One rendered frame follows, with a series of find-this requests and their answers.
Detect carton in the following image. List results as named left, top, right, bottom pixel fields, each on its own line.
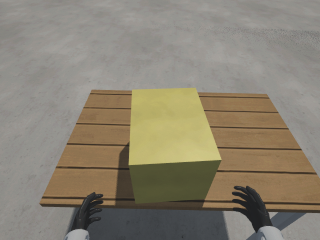
left=128, top=87, right=222, bottom=204

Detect robot right hand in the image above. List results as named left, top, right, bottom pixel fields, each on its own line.
left=232, top=186, right=273, bottom=233

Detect robot left hand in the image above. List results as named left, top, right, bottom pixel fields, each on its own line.
left=71, top=192, right=104, bottom=231

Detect robot left forearm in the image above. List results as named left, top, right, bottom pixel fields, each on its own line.
left=64, top=229, right=90, bottom=240

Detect robot right forearm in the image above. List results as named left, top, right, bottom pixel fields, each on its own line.
left=256, top=226, right=284, bottom=240

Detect table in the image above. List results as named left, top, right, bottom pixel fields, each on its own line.
left=39, top=89, right=320, bottom=240

